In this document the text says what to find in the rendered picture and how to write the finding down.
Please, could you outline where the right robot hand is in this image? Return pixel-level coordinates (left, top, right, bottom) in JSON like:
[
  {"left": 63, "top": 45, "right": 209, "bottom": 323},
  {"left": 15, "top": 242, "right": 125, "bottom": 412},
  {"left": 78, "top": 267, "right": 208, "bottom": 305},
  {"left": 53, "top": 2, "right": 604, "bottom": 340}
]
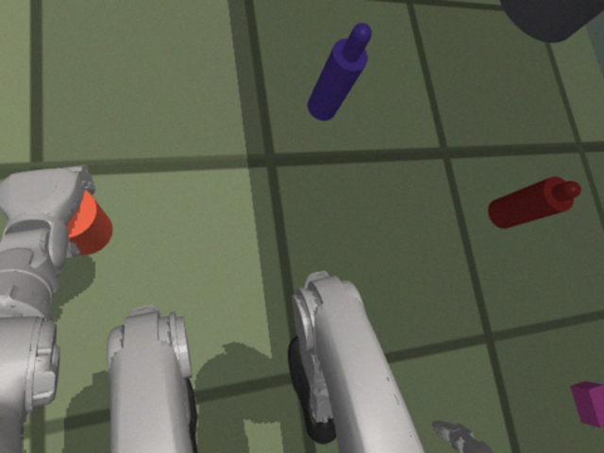
[{"left": 432, "top": 421, "right": 494, "bottom": 453}]

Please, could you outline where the left robot hand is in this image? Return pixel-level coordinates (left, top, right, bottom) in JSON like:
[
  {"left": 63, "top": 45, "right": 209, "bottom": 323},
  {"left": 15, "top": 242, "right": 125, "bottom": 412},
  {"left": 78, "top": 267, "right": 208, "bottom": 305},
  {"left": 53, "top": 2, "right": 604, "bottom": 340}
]
[{"left": 0, "top": 165, "right": 95, "bottom": 259}]

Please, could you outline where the left robot arm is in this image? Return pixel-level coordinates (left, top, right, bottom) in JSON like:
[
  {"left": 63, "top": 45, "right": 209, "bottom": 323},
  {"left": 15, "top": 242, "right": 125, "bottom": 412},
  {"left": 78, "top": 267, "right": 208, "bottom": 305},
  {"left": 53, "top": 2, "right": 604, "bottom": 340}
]
[{"left": 0, "top": 213, "right": 69, "bottom": 453}]

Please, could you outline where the right robot foot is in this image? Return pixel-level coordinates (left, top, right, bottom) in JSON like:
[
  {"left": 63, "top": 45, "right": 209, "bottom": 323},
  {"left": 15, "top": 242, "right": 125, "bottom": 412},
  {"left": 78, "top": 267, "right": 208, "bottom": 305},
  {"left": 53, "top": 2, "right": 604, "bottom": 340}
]
[{"left": 288, "top": 336, "right": 336, "bottom": 444}]

